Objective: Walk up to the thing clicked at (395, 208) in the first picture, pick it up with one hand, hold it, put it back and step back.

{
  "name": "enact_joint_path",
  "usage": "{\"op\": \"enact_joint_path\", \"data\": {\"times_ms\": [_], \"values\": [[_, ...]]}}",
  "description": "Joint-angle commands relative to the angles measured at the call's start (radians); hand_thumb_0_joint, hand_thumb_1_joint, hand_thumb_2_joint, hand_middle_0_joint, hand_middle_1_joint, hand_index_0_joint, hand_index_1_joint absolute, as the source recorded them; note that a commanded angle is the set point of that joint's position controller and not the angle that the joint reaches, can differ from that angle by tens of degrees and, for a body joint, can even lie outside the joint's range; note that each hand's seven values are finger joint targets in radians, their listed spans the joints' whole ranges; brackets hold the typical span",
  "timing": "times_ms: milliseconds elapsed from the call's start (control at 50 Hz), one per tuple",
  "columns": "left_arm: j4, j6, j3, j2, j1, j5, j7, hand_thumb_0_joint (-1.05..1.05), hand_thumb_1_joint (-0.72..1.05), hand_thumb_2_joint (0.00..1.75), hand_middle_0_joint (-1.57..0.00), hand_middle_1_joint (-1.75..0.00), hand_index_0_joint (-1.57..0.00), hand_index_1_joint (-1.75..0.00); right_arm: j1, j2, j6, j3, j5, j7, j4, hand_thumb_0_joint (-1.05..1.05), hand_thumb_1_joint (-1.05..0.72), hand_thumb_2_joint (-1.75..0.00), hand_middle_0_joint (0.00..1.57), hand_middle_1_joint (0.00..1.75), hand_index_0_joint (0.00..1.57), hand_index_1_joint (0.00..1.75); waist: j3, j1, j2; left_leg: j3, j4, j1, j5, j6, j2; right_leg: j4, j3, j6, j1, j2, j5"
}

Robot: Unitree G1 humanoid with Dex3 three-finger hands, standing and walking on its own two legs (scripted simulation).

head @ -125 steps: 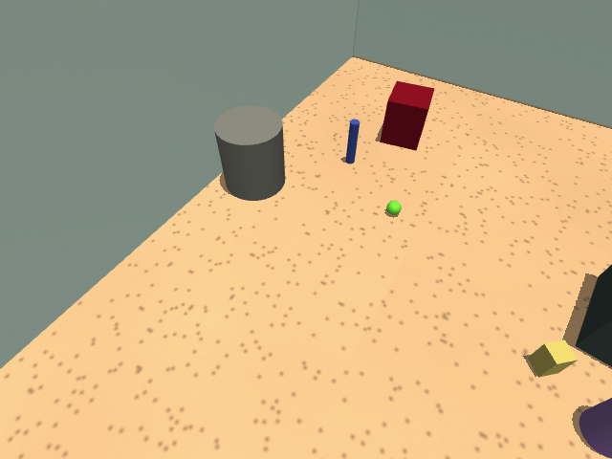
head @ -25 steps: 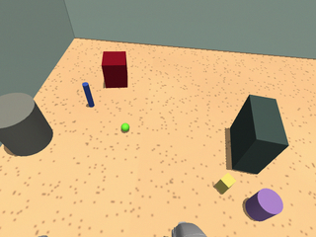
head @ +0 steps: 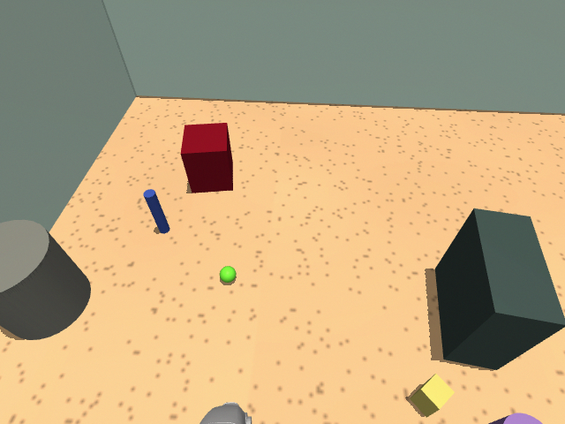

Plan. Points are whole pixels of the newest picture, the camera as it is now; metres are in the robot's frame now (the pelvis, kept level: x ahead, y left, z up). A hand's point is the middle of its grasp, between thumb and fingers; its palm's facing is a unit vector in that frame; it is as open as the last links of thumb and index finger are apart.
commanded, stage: walk up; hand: left
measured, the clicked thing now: (227, 274) +0.74 +0.27 -0.73
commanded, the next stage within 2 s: none
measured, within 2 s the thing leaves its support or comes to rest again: neither
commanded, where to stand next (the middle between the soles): +0.37 +0.02 m, yaw +0 degrees
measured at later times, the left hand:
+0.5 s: hand (147, 326) +0.28 +0.26 -0.12, palm faces -0.05 -0.90 -0.43, open 7.4 cm
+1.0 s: hand (152, 297) +0.36 +0.29 -0.16, palm faces -0.08 -0.92 -0.38, open 7.4 cm
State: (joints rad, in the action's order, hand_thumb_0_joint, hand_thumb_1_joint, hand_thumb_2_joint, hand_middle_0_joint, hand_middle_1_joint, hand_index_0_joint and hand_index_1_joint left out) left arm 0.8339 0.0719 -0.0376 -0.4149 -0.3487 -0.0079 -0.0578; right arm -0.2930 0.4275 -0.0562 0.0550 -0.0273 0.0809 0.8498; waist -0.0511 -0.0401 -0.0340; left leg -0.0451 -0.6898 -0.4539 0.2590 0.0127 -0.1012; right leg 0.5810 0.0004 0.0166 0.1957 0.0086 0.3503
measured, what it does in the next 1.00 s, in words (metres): walks ahead: left foot, then right foot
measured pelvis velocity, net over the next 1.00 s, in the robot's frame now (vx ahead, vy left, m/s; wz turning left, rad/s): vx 0.30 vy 0.02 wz -0.03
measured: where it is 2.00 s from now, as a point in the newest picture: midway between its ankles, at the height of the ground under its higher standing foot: (288, 388)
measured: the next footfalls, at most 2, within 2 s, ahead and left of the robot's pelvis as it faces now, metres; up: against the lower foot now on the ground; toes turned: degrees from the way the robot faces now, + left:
left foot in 0.04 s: +0.16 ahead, +0.14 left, +0.00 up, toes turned +5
right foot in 0.44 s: +0.29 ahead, -0.14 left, +0.00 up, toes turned -5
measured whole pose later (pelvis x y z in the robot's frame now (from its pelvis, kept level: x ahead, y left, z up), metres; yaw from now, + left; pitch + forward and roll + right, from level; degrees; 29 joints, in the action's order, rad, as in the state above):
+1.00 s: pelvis +0.30 +0.02 -0.01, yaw -2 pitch -2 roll +0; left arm 0.92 0.04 -0.02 -0.42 -0.27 0.00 0.00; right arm -0.22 0.38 -0.03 0.03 -0.02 0.04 0.86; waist -0.10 0.00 0.02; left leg -0.05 -0.66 -0.37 0.26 0.00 -0.06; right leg 0.88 0.02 0.03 0.41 -0.04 0.47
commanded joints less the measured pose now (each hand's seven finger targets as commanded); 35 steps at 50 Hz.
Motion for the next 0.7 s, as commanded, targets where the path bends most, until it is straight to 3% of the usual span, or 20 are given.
{"op": "enact_joint_path", "data": {"times_ms": [0,20,40,60,80,120,160,180,240,340,380,400,420,440,460,480,540,560,620,680], "values": [[-0.096,0.025,-0.060,-0.228,0.064,-0.004,0.019,0.00,0.90,0.90,-0.20,-0.30,-0.20,-0.30,-0.136,0.214,-0.050,0.092,-0.002,-0.026,-0.032,0.00,-0.90,-0.90,0.20,0.30,0.20,0.30,0.042,0.117,0.034,-0.039,0.128,0.446,0.022,0.029,0.076,0.001,-0.121,0.131,0.342,-0.142,0.014],[-0.102,0.029,-0.042,-0.171,0.043,0.000,0.021,0.00,0.90,0.90,-0.20,-0.30,-0.20,-0.30,-0.231,0.275,-0.057,0.111,-0.011,-0.037,-0.018,0.00,-0.90,-0.90,0.20,0.30,0.20,0.30,0.097,0.168,-0.156,0.192,0.260,0.556,0.223,0.087,-0.068,0.308,-0.037,0.085,0.428,-0.061,-0.063],[-0.100,0.026,-0.034,-0.138,0.010,0.011,0.026,0.00,0.90,0.90,-0.20,-0.30,-0.20,-0.30,-0.237,0.339,-0.062,0.121,-0.008,-0.043,-0.049,0.00,-0.90,-0.90,0.20,0.30,0.20,0.30,0.077,0.149,-0.261,0.652,0.475,0.571,0.418,0.183,-0.321,0.518,0.008,0.031,0.597,0.069,0.143],[-0.077,0.019,-0.058,-0.248,0.040,0.000,0.044,0.00,0.90,0.90,-0.20,-0.30,-0.20,-0.30,-0.193,0.354,-0.056,0.122,0.023,-0.040,-0.059,0.00,-0.90,-0.90,0.20,0.30,0.20,0.30,0.031,0.133,-0.129,0.721,0.473,0.477,0.424,0.259,-0.374,0.600,-0.094,0.038,0.580,-0.005,0.179],[-0.063,0.019,-0.054,-0.265,0.053,0.003,0.044,0.00,0.90,0.90,-0.20,-0.30,-0.20,-0.30,-0.146,0.313,-0.053,0.110,0.026,-0.044,-0.066,0.00,-0.90,-0.90,0.20,0.30,0.20,0.30,-0.019,0.105,-0.034,0.585,0.455,0.404,0.319,0.244,-0.326,0.613,-0.124,0.036,0.562,-0.032,0.114],[-0.019,0.018,-0.059,-0.244,-0.004,0.013,0.037,0.00,0.90,0.90,-0.20,-0.30,-0.20,-0.30,-0.085,0.262,-0.054,0.084,0.026,-0.052,-0.080,0.00,-0.90,-0.90,0.20,0.30,0.20,0.30,-0.027,0.066,-0.080,0.360,0.432,0.350,0.103,0.189,-0.230,0.530,-0.108,0.029,0.483,-0.076,0.023],[0.002,0.011,-0.058,-0.227,-0.037,0.011,0.023,0.00,0.90,0.90,-0.20,-0.30,-0.20,-0.30,-0.064,0.247,-0.055,0.075,0.026,-0.053,-0.080,0.00,-0.90,-0.90,0.20,0.30,0.20,0.30,-0.005,0.049,-0.132,0.222,0.413,0.311,-0.039,0.191,-0.188,0.436,-0.049,0.010,0.404,-0.093,-0.006],[-0.004,0.008,-0.058,-0.214,-0.015,0.008,0.016,0.00,0.90,0.90,-0.20,-0.30,-0.20,-0.30,-0.075,0.246,-0.054,0.075,0.020,-0.052,-0.083,0.00,-0.90,-0.90,0.20,0.30,0.20,0.30,-0.002,0.061,-0.144,0.189,0.412,0.313,-0.078,0.193,-0.172,0.383,-0.033,0.000,0.383,-0.091,-0.012],[-0.030,0.002,-0.061,-0.197,0.056,-0.001,0.002,0.00,0.90,0.90,-0.20,-0.30,-0.20,-0.30,-0.083,0.264,-0.050,0.079,0.018,-0.048,-0.091,0.00,-0.90,-0.90,0.20,0.30,0.20,0.30,-0.020,0.075,-0.141,0.166,0.422,0.295,-0.044,0.230,-0.184,0.249,0.005,-0.011,0.357,-0.105,-0.037],[-0.016,0.009,-0.072,-0.183,0.071,0.003,-0.001,0.00,0.90,0.90,-0.20,-0.30,-0.20,-0.30,-0.036,0.264,-0.035,0.073,0.023,-0.040,-0.113,0.00,-0.90,-0.90,0.20,0.30,0.20,0.30,-0.018,0.044,-0.113,0.112,0.350,0.159,0.017,0.183,-0.151,0.056,0.060,0.003,0.127,-0.050,-0.148],[0.018,0.020,-0.085,-0.199,-0.012,-0.001,0.010,0.00,0.90,0.90,-0.20,-0.30,-0.20,-0.30,-0.016,0.235,-0.022,0.060,0.024,-0.039,-0.122,0.00,-0.90,-0.90,0.20,0.30,0.20,0.30,0.027,-0.008,-0.036,0.064,0.184,0.077,0.007,0.145,-0.113,-0.017,0.077,0.009,-0.081,-0.017,-0.186],[0.032,0.026,-0.100,-0.232,-0.070,-0.003,0.020,0.00,0.90,0.90,-0.20,-0.30,-0.20,-0.30,-0.048,0.192,-0.018,0.044,0.022,-0.039,-0.122,0.00,-0.90,-0.90,0.20,0.30,0.20,0.30,0.075,-0.038,0.075,0.014,0.007,0.013,-0.015,0.117,-0.057,-0.063,0.045,0.028,-0.218,-0.007,-0.108],[0.037,0.035,-0.127,-0.305,-0.165,-0.010,0.034,0.00,0.90,0.90,-0.20,-0.30,-0.20,-0.30,-0.057,0.136,-0.021,0.024,0.023,-0.039,-0.139,0.00,-0.90,-0.90,0.20,0.30,0.20,0.30,0.103,-0.086,0.279,-0.057,-0.296,-0.135,0.082,0.069,0.040,-0.200,-0.252,0.087,-0.308,-0.196,0.110],[0.013,0.042,-0.132,-0.379,-0.158,-0.001,0.041,0.00,0.90,0.90,-0.20,-0.30,-0.20,-0.30,-0.076,0.148,-0.013,0.023,0.027,-0.045,-0.137,0.00,-0.90,-0.90,0.20,0.30,0.20,0.30,0.083,-0.070,0.314,-0.002,-0.449,-0.275,0.278,0.034,0.121,-0.359,-0.680,0.206,-0.291,-0.435,0.200],[-0.010,0.036,-0.121,-0.368,-0.076,0.010,0.039,0.00,0.90,0.90,-0.20,-0.30,-0.20,-0.30,-0.041,0.230,-0.001,0.049,0.015,-0.058,-0.118,0.00,-0.90,-0.90,0.20,0.30,0.20,0.30,0.020,-0.042,0.169,0.101,-0.489,-0.259,0.300,0.027,0.035,-0.344,-0.707,0.285,-0.158,-0.477,0.232],[-0.021,0.034,-0.113,-0.333,-0.024,0.020,0.042,0.00,0.90,0.90,-0.20,-0.30,-0.20,-0.30,-0.051,0.238,0.003,0.053,0.026,-0.058,-0.089,0.00,-0.90,-0.90,0.20,0.30,0.20,0.30,-0.024,-0.020,0.102,0.139,-0.474,-0.239,0.230,0.027,0.008,-0.346,-0.557,0.262,-0.094,-0.414,0.222],[-0.033,0.036,-0.094,-0.286,0.047,0.007,0.047,0.00,0.90,0.90,-0.20,-0.30,-0.20,-0.30,-0.114,0.211,0.008,0.056,0.023,-0.039,-0.035,0.00,-0.90,-0.90,0.20,0.30,0.20,0.30,-0.038,0.036,0.183,0.097,-0.344,-0.131,0.105,0.014,-0.025,-0.322,-0.280,0.205,0.035,-0.283,0.083],[-0.035,0.039,-0.090,-0.275,0.038,0.006,0.045,0.00,0.90,0.90,-0.20,-0.30,-0.20,-0.30,-0.124,0.205,0.011,0.059,0.018,-0.031,-0.025,0.00,-0.90,-0.90,0.20,0.30,0.20,0.30,-0.031,0.035,0.191,0.077,-0.315,-0.104,0.084,0.008,-0.015,-0.312,-0.227,0.198,0.052,-0.253,0.017],[-0.044,0.042,-0.089,-0.278,0.026,-0.002,0.048,0.00,0.90,0.90,-0.20,-0.30,-0.20,-0.30,-0.079,0.171,0.019,0.055,0.006,-0.022,-0.037,0.00,-0.90,-0.90,0.20,0.30,0.20,0.30,-0.023,0.023,0.212,0.037,-0.186,-0.069,0.060,-0.013,-0.015,-0.286,-0.167,0.211,0.069,-0.254,-0.097],[-0.048,0.033,-0.067,-0.254,0.043,-0.004,0.057,0.00,0.90,0.90,-0.20,-0.30,-0.20,-0.30,-0.023,0.137,0.015,0.047,0.010,-0.035,-0.037,0.00,-0.90,-0.90,0.20,0.30,0.20,0.30,0.013,0.022,0.192,0.001,-0.055,0.069,-0.014,-0.014,0.013,-0.179,-0.086,0.191,0.121,-0.245,-0.426]]}}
